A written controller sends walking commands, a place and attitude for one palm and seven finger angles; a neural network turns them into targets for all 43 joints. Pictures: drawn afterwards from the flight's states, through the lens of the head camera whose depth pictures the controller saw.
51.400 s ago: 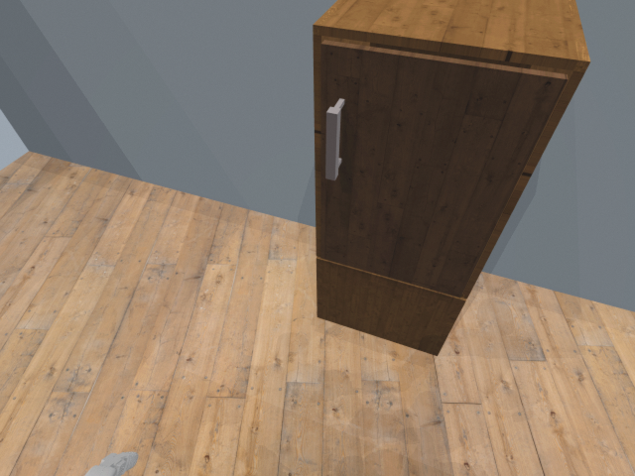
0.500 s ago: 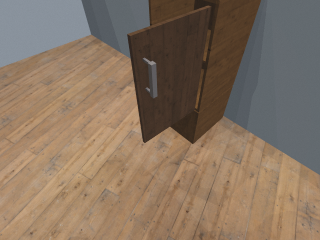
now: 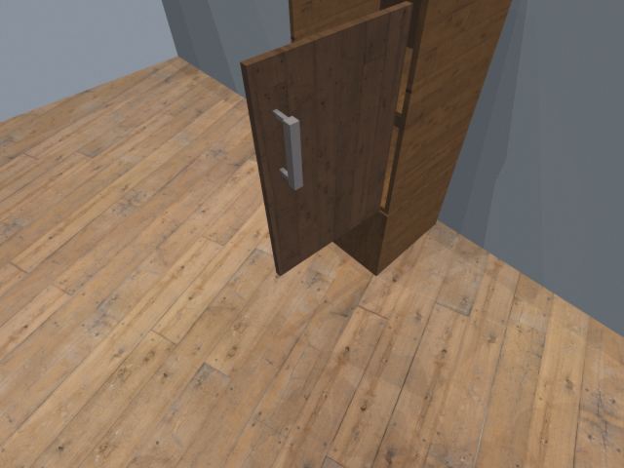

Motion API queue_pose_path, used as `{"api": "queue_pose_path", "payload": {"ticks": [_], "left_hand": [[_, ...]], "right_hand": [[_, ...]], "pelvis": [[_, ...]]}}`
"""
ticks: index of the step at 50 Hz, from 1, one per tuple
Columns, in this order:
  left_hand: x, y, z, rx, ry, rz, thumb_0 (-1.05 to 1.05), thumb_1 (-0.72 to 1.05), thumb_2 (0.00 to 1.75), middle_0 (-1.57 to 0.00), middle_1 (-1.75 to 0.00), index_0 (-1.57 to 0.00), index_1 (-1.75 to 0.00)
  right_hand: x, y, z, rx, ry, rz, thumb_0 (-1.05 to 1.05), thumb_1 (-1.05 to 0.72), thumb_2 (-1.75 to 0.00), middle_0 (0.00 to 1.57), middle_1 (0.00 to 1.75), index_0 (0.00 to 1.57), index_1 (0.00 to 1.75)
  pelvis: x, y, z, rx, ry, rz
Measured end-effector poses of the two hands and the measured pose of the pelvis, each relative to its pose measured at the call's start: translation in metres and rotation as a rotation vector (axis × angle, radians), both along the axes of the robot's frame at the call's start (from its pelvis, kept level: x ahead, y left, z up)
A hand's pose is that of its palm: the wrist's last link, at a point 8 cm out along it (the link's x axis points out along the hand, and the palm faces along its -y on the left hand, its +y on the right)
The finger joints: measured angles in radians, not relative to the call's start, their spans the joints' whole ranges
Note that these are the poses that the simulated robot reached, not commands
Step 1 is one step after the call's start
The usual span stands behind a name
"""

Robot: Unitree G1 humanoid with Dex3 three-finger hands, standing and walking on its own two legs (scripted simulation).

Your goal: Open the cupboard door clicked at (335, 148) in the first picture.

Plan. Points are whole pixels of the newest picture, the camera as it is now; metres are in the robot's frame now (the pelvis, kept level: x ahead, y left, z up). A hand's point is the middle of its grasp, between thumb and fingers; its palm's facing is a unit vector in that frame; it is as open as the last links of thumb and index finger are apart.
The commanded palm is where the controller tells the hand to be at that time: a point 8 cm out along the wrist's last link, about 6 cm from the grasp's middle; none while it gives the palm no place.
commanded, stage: look to check the result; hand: left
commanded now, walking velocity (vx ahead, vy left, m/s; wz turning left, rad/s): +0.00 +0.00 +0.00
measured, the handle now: (287, 150) +0.65 +0.08 +0.03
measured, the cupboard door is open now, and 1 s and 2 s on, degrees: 86 86 86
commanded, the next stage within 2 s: stand and wait in 0.22 s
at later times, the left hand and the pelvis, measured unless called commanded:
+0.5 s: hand out of the picture +0.08 +0.22 -0.16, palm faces -0.01 -0.95 -0.30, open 7.4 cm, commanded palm none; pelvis +0.02 -0.01 +0.00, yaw +0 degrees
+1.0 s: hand out of the picture +0.09 +0.22 -0.16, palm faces -0.03 -0.95 -0.31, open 7.4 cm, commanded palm none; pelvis +0.03 +0.00 +0.00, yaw -1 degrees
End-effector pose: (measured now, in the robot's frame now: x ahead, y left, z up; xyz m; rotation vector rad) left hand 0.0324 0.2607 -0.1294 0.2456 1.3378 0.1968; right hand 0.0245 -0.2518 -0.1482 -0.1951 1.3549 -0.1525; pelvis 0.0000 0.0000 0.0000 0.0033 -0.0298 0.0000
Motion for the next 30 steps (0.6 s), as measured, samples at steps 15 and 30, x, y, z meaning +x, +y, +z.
{"api": "queue_pose_path", "payload": {"ticks": [15,30], "left_hand": [[0.030,0.000,0.005,0.014,-0.050,-0.023,0.01,0.90,0.90,-0.20,-0.30,-0.20,-0.30],[0.048,0.001,0.006,0.017,-0.062,-0.039,0.01,0.90,0.90,-0.21,-0.30,-0.20,-0.30]], "right_hand": [[0.028,-0.019,0.007,-0.028,-0.041,0.018,0.01,-0.91,-0.90,0.20,0.30,0.20,0.30],[0.036,-0.025,0.010,-0.043,-0.038,0.015,0.01,-0.91,-0.90,0.20,0.30,0.20,0.30]], "pelvis": [[0.010,-0.007,0.001,0.000,0.003,0.001],[0.018,-0.008,0.002,-0.001,0.009,-0.003]]}}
